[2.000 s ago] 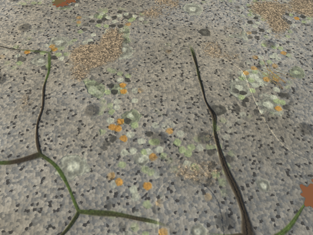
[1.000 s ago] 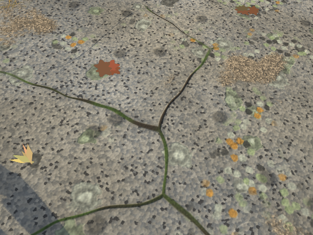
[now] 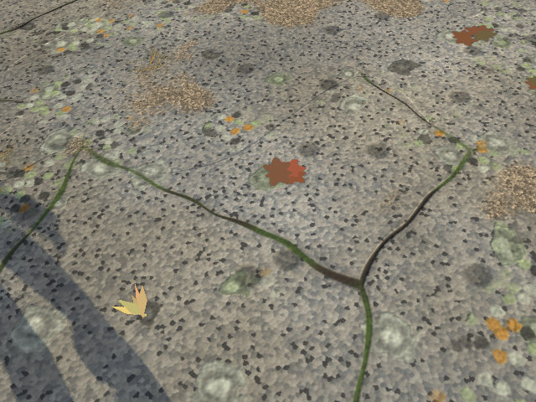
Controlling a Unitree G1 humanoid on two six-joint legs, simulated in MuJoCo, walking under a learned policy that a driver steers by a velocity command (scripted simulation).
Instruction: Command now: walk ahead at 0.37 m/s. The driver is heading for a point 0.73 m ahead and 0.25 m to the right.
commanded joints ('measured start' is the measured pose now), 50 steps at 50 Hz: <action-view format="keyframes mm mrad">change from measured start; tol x32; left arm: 1 110 135 26 -25 8 -18 8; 22 331 -39 -28 -52 2 31 46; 43 -237 61 11 -268 -8 61 -23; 50 152 217 77 -224 -2 39 -5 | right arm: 1 -136 -119 -30 -137 22 -63 5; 50 -165 -168 -38 -93 21 -117 39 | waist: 1 61 -170 119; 17 47 -128 118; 22 -72 253 -432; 33 13 19 61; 50 126 -150 -255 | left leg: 1 -595 58 -25 327 47 36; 17 -309 27 63 -317 491 5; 20 117 -10 99 -342 447 74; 22 730 430 -570 -403 122 275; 30 67 274 -40 -699 366 201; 42 293 297 247 -660 542 154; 46 291 261 331 -223 1062 90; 47 85 221 338 63 887 43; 48 -387 28 293 438 -13 -31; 50 -584 25 -1 574 -44 1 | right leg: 1 315 -363 615 -406 -305 -205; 20 213 -198 180 -28 784 -49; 22 -334 24 144 613 -235 34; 24 -481 -61 193 748 -148 34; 46 -56 14 -77 20 151 -76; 49 646 -364 904 -255 -126 -364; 50 576 -346 777 -290 -68 -306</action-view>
